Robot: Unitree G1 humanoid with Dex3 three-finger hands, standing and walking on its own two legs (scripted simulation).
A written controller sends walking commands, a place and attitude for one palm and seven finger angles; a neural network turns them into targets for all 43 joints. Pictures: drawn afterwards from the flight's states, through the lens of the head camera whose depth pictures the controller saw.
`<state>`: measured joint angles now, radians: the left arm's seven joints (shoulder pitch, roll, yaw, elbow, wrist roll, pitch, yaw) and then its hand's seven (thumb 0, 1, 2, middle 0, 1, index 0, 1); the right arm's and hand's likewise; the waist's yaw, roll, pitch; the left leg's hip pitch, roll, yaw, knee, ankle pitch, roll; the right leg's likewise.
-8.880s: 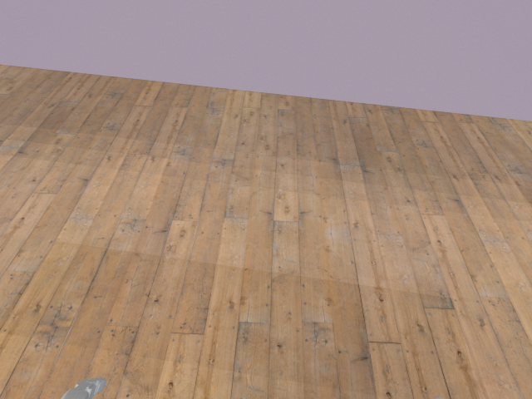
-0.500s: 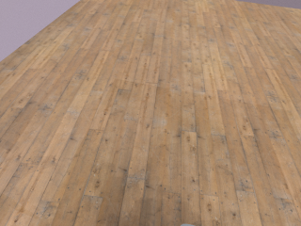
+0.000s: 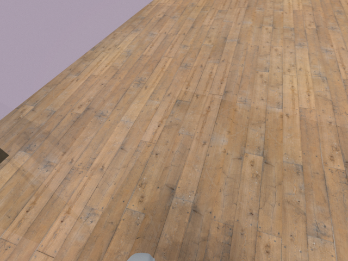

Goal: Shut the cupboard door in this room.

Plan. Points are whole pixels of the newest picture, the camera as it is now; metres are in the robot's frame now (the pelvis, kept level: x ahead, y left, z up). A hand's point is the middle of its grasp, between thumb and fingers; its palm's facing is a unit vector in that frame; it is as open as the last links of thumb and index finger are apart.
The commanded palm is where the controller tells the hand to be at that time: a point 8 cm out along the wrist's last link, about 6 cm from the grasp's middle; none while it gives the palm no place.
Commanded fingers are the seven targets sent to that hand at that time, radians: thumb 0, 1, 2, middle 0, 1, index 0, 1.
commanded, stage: turn or walk to find it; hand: left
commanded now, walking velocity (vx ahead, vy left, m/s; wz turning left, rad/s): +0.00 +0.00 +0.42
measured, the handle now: out of the picture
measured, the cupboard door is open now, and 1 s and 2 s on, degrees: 77 77 77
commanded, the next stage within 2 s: stand and wait in 0.84 s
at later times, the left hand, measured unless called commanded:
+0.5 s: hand out of the picture -0.02 +0.28 -0.17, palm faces +0.24 -0.94 -0.24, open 7.4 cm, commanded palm none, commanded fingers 0.00 0.90 0.90 -0.20 -0.30 -0.20 -0.30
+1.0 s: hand out of the picture -0.04 +0.20 -0.15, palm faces +0.39 -0.88 -0.27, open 7.4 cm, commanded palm none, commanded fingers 0.00 0.90 0.90 -0.20 -0.30 -0.20 -0.30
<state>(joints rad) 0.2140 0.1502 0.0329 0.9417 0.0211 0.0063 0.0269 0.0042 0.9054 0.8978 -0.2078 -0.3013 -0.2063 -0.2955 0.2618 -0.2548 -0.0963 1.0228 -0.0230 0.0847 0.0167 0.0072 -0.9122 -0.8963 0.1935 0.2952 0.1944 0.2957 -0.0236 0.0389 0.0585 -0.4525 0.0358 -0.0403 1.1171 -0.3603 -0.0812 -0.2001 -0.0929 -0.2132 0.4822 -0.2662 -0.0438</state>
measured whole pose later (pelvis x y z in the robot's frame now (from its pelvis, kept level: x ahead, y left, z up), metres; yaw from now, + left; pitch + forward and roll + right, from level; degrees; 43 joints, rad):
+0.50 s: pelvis -0.03 +0.06 +0.00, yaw +11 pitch +0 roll -1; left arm 0.21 0.25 0.07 0.98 0.02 0.06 0.01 0.01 0.90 0.90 -0.20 -0.30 -0.20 -0.29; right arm 0.16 -0.18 -0.04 0.96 -0.02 0.02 0.00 0.00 -0.91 -0.90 0.20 0.30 0.20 0.30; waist 0.01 -0.03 0.05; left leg -0.21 -0.03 0.01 0.44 -0.23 0.05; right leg -0.45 -0.10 -0.03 1.04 -0.39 0.08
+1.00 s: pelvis -0.03 +0.00 +0.00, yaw +23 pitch +0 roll +3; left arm 0.21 0.15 0.03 0.95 0.02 0.00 0.03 0.00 0.91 0.90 -0.21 -0.30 -0.21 -0.30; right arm 0.25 -0.25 -0.09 1.02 -0.02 0.07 0.01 0.01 -0.91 -0.90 0.19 0.30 0.19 0.30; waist -0.02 0.04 0.06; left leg -0.45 0.02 -0.05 1.07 -0.37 -0.07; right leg -0.20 -0.08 -0.17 0.48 -0.28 -0.04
